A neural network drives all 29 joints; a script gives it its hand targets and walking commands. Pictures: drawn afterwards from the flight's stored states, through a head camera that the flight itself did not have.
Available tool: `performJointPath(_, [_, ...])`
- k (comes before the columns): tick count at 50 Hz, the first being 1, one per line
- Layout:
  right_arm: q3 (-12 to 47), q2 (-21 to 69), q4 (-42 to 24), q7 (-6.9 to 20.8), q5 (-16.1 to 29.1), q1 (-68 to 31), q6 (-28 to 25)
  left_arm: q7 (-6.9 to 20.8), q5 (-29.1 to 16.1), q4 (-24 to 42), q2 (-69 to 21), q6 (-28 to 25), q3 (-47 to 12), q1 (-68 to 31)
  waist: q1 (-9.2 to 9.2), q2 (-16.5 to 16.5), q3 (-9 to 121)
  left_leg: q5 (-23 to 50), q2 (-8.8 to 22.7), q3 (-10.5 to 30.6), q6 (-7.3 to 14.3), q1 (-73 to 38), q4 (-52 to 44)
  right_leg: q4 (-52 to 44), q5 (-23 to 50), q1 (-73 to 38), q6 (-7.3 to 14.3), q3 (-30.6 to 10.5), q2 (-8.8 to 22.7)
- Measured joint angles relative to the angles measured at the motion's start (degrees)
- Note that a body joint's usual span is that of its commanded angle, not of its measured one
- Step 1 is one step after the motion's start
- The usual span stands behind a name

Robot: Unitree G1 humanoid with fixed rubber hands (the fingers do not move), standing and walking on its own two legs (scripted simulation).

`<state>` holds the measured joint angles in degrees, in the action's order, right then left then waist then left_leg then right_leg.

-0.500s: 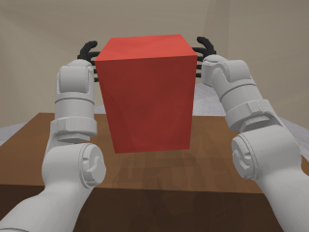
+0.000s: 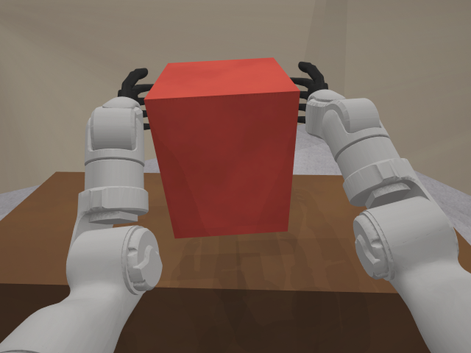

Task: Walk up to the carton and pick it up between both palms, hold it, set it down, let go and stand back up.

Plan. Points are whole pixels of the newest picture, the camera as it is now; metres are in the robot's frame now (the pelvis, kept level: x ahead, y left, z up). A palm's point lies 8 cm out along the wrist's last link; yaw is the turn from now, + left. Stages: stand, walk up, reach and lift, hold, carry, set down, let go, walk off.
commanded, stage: hold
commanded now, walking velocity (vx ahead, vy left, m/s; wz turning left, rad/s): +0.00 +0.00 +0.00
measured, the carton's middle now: (226, 144) +0.41 +0.00 +0.25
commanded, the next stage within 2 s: none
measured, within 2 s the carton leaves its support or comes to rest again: neither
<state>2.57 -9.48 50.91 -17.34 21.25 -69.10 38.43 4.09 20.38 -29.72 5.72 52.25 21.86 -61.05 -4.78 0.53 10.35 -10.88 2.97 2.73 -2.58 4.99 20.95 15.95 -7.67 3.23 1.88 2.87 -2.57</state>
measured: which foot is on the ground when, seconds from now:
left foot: down 0.00-1.00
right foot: down 0.00-1.00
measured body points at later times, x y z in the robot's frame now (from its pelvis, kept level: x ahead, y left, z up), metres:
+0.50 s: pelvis +0.00 +0.00 +0.00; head -0.11 +0.01 +0.44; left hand +0.38 +0.15 +0.33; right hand +0.37 -0.14 +0.34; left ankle +0.01 +0.14 -0.75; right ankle +0.02 -0.10 -0.75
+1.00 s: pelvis +0.00 +0.00 +0.00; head -0.11 +0.01 +0.44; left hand +0.38 +0.16 +0.34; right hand +0.37 -0.13 +0.34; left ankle +0.01 +0.14 -0.75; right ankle +0.02 -0.10 -0.75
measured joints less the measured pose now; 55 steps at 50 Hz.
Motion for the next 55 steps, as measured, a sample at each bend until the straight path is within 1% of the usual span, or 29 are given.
performJointPath(4, [0.18, -0.28, -0.85, -0.03, 0.13, 0.24, -0.1, -0.33, -0.15, 0.76, -0.37, -0.24, 0.12, 0.22, 0.02, 0.0, 0.08, -0.08, -0.09, -0.09, 0.16, -0.09, 0.11, 0.04, -0.03, -0.09, -0.15, -0.1, 0.09])
performJointPath(10, [-0.89, -0.06, 1.44, 0.53, -0.74, -1.18, 0.19, -0.04, 0.51, -0.89, -0.18, 0.24, 0.61, -1.03, 0.38, -0.3, 0.11, 0.08, -0.2, -0.45, 0.21, -0.37, -0.24, 0.42, -0.12, 0.09, -0.13, -0.45, 0.21])
performJointPath(14, [-1.32, -0.2, 1.74, 0.77, -0.86, -1.47, -0.29, -0.37, 0.02, -1.19, 0.16, -0.03, -0.26, -1.41, 0.45, -0.32, 0.5, 0.22, -0.22, -0.28, 0.09, 0.09, -0.28, 0.4, -0.06, 0.49, -0.08, -0.29, 0.23])
performJointPath(17, [-1.44, -0.3, 2.0, 0.94, -1.03, -1.67, -0.34, -0.3, 0.55, -1.68, -0.08, -0.26, 0.28, -1.86, 0.69, -0.24, 0.4, 0.26, -0.13, -0.33, 0.05, -0.03, -0.39, 0.27, 0.02, 0.4, -0.01, -0.34, 0.14])
performJointPath(23, [-0.92, -0.07, 2.41, 0.71, -1.26, -1.68, 0.31, 0.24, 0.81, -2.77, 0.01, -0.36, 1.02, -1.84, 0.71, -0.16, 0.2, 0.4, 0.03, -0.25, -0.01, -0.22, -0.63, 0.09, 0.12, 0.22, 0.13, -0.29, -0.03])
performJointPath(26, [-0.48, -0.11, 2.22, 0.59, -0.86, -1.53, 0.05, 0.0, 0.24, -2.33, 0.15, -0.38, 0.72, -1.5, 0.75, -0.12, 0.28, 0.45, 0.1, -0.17, -0.11, 0.11, -0.55, 0.21, 0.11, 0.56, 0.18, -0.21, -0.11])
performJointPath(30, [-0.31, -0.1, 0.58, 0.24, -0.52, -0.75, -0.33, -0.26, -0.31, -0.71, 0.11, -0.62, 0.27, -0.68, 0.47, 0.03, 0.24, 0.41, 0.16, 0.17, -0.22, 0.29, -0.32, 0.08, 0.16, 0.44, 0.23, 0.09, -0.18])
performJointPath(34, [-1.52, 0.33, 1.6, 0.27, -1.2, -1.13, -0.19, 0.08, 0.46, -1.86, 0.02, -0.58, 0.99, -1.32, 0.35, 0.05, 0.2, 0.38, 0.12, 0.19, -0.19, 0.17, -0.32, 0.35, 0.0, 0.46, 0.3, 0.11, -0.14])
performJointPath(42, [-0.96, 0.27, 1.36, 0.23, -1.26, -1.32, -0.23, 0.06, 0.29, -2.21, 0.27, -0.84, 1.33, -1.85, 0.56, -0.06, 0.45, 0.45, 0.15, 0.03, -0.13, 0.44, -0.39, 0.28, 0.12, 0.78, 0.26, -0.06, -0.18])
performJointPath(48, [-1.92, 0.69, 2.13, 0.27, -1.83, -1.64, -0.22, 0.33, 0.51, -2.82, 0.52, -0.77, 1.34, -2.08, 0.53, -0.25, 0.34, 0.36, 0.02, 0.19, -0.05, 0.35, -0.32, 0.15, 0.05, 0.52, 0.17, 0.08, -0.06])
performJointPath(55, [-0.85, 0.19, 0.82, 0.11, -0.62, -0.61, -0.31, 0.07, 0.0, -1.14, 0.31, -0.52, 0.08, -0.83, 0.21, -0.5, 0.44, 0.14, -0.15, 0.18, 0.06, 0.31, -0.16, -0.13, 0.05, 0.26, -0.04, 0.04, 0.09])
